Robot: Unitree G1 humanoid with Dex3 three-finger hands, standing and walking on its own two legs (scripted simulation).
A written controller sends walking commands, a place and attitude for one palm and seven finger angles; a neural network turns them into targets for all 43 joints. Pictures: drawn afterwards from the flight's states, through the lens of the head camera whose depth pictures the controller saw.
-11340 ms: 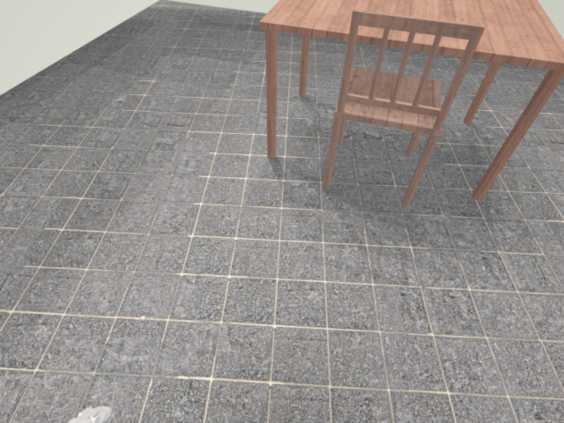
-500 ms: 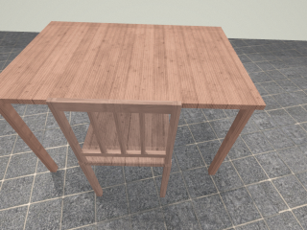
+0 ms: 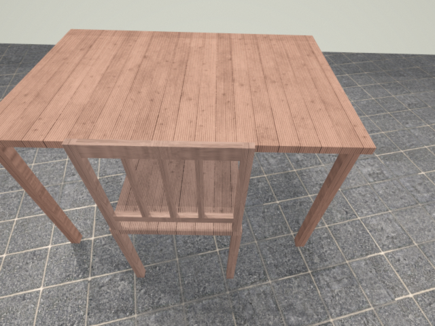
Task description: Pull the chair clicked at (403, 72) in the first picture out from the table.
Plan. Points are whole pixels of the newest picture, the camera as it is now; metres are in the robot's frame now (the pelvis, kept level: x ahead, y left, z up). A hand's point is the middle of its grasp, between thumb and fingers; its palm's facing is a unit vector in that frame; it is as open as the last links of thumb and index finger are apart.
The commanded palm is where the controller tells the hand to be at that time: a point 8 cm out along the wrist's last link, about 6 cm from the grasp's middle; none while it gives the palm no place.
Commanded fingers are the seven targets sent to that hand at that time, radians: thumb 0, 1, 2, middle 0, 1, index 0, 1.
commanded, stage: look again from close up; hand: left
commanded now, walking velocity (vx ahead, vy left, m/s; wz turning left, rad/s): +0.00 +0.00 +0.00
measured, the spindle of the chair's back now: (168, 189) +0.47 +0.17 -0.11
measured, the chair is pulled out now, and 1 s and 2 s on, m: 0.00 0.00 0.00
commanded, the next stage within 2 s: raise the hand toward the chair's back in 0.82 s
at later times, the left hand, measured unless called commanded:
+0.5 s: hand out of the picture -0.03 +0.15 -0.18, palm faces +0.04 -0.99 -0.16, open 7.3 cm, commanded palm none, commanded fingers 0.00 0.90 0.90 -0.20 -0.30 -0.20 -0.30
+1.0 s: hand out of the picture +0.02 +0.17 -0.15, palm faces +0.16 -0.96 -0.23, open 7.2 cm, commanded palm +0.10 +0.20 -0.08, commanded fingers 0.00 0.78 0.85 -0.19 -0.28 -0.19 -0.28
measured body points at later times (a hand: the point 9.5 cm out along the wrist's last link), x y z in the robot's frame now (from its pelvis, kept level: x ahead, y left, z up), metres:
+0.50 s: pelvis +0.00 -0.01 +0.00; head +0.00 -0.01 +0.45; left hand -0.03 +0.20 -0.16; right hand -0.02 -0.21 -0.16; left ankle -0.02 +0.09 -0.74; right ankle +0.00 -0.12 -0.74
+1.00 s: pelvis +0.00 -0.01 +0.00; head +0.00 -0.01 +0.45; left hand +0.01 +0.22 -0.13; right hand +0.00 -0.23 -0.16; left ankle -0.02 +0.09 -0.74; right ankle +0.00 -0.12 -0.74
